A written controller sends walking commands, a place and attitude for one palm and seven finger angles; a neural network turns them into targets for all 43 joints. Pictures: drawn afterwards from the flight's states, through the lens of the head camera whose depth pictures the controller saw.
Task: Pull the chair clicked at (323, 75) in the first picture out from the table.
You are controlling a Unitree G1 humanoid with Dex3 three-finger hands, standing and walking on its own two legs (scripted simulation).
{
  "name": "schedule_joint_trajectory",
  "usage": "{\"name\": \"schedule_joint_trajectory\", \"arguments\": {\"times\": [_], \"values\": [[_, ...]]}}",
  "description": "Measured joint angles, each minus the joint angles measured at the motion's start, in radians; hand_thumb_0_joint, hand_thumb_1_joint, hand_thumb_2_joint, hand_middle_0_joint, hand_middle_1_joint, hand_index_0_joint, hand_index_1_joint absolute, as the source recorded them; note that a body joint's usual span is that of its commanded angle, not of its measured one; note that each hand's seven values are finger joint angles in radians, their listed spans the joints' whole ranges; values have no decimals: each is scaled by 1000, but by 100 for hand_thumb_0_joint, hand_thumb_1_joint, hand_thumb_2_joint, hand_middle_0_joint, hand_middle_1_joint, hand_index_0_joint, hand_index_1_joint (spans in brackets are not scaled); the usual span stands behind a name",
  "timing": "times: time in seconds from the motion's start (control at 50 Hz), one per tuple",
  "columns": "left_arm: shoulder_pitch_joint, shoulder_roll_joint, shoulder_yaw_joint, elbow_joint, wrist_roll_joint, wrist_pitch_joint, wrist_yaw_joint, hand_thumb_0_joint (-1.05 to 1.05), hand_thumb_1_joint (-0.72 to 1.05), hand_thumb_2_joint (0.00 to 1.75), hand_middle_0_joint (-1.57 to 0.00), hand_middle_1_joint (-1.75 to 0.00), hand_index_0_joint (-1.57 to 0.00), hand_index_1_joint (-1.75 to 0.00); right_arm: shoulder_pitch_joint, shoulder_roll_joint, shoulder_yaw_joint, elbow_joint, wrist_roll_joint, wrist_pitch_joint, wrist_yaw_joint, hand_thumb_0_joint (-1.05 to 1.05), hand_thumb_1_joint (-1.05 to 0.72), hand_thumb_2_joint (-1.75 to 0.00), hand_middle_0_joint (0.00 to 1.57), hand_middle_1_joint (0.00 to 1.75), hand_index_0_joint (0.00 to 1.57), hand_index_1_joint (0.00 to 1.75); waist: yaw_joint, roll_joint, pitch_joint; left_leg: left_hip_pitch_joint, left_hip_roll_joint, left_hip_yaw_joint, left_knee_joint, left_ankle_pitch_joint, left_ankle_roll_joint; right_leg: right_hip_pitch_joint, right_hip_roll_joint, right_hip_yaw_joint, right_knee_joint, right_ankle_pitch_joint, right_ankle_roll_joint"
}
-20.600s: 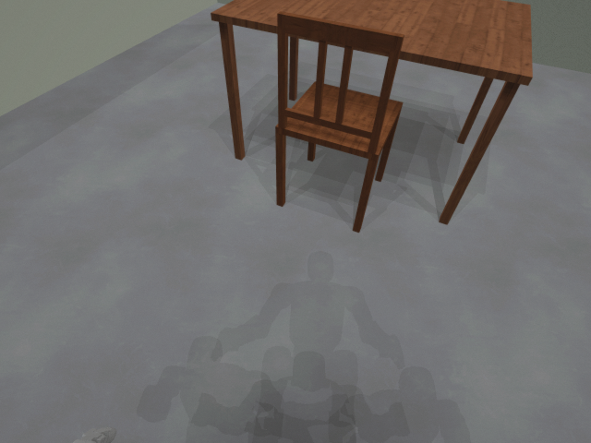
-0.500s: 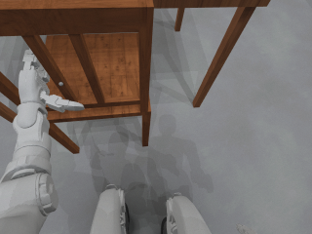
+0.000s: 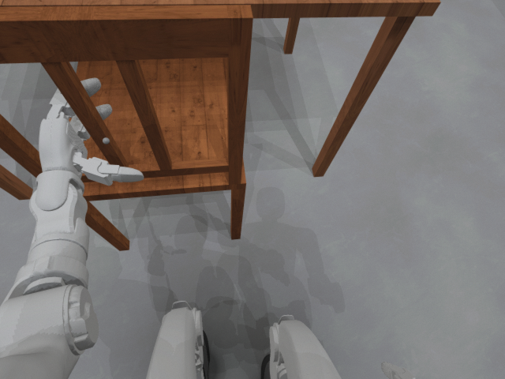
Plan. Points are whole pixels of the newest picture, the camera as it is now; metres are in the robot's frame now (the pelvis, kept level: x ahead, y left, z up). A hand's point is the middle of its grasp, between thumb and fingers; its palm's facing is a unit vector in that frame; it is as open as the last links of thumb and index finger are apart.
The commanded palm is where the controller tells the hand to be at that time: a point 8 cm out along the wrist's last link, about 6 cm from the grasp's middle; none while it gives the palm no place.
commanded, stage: hook a spindle and tug to test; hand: left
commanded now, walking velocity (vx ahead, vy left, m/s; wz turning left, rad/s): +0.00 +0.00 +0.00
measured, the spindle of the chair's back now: (95, 126) +0.51 +0.24 +0.03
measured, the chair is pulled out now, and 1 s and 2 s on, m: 0.00 0.01 0.12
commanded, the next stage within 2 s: step backward, pulling the chair out in 1.10 s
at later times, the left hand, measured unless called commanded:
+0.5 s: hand (103, 135) +0.47 +0.22 +0.05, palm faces +0.13 -0.99 -0.03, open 5.6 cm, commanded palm +0.43 +0.26 +0.04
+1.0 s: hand (105, 143) +0.46 +0.22 +0.05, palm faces +0.13 -0.99 -0.02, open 5.6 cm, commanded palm +0.41 +0.26 +0.04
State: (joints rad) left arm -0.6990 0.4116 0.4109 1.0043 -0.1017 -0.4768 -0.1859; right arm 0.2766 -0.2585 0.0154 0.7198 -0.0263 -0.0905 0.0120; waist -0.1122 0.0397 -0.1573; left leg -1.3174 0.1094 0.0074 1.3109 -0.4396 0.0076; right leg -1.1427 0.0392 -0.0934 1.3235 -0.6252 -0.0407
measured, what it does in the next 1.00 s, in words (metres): stands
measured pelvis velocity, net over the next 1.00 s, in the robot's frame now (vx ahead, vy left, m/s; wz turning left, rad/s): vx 0.01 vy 0.00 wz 0.00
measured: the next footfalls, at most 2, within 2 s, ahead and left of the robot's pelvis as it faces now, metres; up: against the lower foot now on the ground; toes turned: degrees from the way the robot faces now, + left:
none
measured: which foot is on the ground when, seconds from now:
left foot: down 0.00-1.00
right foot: down 0.00-1.00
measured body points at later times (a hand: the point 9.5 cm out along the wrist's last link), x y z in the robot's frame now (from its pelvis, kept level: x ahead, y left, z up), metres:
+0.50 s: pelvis +0.00 +0.00 +0.00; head +0.14 +0.02 +0.43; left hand +0.46 +0.27 +0.05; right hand +0.07 -0.26 -0.12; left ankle +0.08 +0.12 -0.60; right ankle +0.00 -0.10 -0.60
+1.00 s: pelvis +0.01 +0.00 +0.01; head +0.15 +0.01 +0.44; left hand +0.45 +0.27 +0.05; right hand +0.10 -0.26 -0.11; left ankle +0.08 +0.12 -0.60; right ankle +0.00 -0.10 -0.60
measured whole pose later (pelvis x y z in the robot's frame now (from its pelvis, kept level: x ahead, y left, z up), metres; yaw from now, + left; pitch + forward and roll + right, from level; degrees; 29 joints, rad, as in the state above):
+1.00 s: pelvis +0.01 +0.00 +0.01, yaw +0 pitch +25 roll -3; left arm -0.58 0.37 0.39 0.86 -0.15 -0.44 -0.18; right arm 0.26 -0.25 0.00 0.68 -0.02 -0.07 0.02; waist -0.10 0.03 -0.17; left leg -1.27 0.11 0.02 1.29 -0.46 0.01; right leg -1.10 0.04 -0.07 1.30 -0.64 -0.04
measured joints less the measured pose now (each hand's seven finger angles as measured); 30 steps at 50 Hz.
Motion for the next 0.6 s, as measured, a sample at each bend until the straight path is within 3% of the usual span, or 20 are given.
{"name": "schedule_joint_trajectory", "arguments": {"times": [0.14, 0.24, 0.5, 0.6], "values": [[3, 8, 4, 3, -8, -7, 1, -1, -24, 40, -39, -109, -36, -109, -3, 2, 0, -3, -1, -3, 1, 1, -90, -90, 20, 30, 21, 30, -1, -1, -2, 3, 1, 0, 2, -2, -1, 2, 1, 0, 3, -2, -1], [-11, 12, 5, 12, -19, 0, -5, -1, 0, 51, -43, -126, -41, -129, -3, 1, -1, -3, 1, -3, 1, 1, -90, -90, 20, 30, 21, 30, -1, -2, 0, -1, 0, -2, 6, -3, -1, 0, 1, 0, 5, -3, -1], [8, 9, 7, -25, -19, 15, -5, 1, 68, 80, -43, -137, -42, -140, 5, 1, -6, -6, 2, 7, 7, 1, -90, -90, 20, 30, 21, 30, -5, -1, -1, 5, 1, 4, 0, -9, 0, 4, 3, 6, -3, -5, 2], [39, -7, 8, -59, -29, 23, 5, 1, 71, 79, -41, -138, -40, -141, 6, 4, -7, -13, 4, 12, 11, 1, -90, -90, 20, 30, 21, 30, -5, -1, -4, 19, 2, 9, -11, -10, 1, 15, 3, 12, -15, -3, 3]]}}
